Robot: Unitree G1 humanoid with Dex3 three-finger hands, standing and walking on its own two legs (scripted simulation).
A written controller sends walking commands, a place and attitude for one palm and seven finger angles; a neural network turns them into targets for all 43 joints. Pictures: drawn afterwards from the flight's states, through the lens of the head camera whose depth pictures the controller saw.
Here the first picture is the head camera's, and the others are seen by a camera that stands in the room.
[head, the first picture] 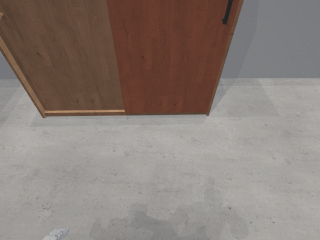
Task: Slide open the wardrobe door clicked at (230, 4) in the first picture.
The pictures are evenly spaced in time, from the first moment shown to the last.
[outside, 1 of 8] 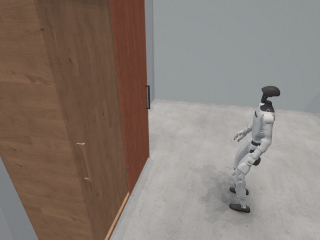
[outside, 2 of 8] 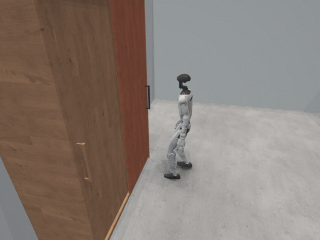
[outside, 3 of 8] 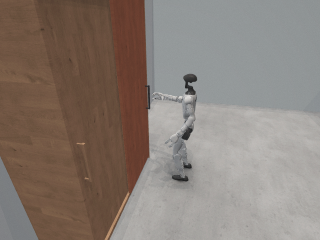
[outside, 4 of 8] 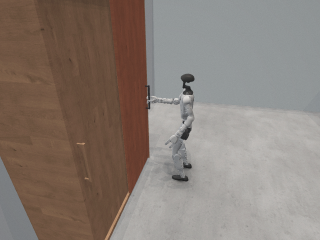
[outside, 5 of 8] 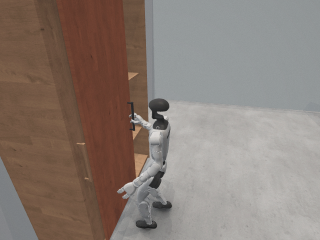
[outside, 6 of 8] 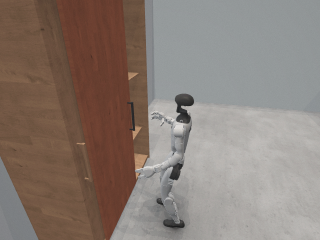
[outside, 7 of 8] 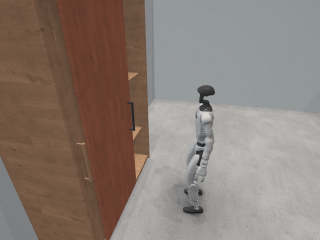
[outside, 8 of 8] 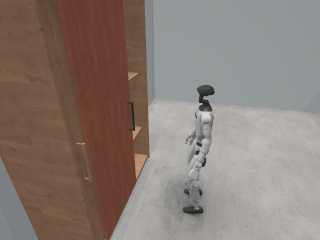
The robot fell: no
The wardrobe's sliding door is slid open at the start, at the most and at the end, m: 0.00 0.55 0.54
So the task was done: yes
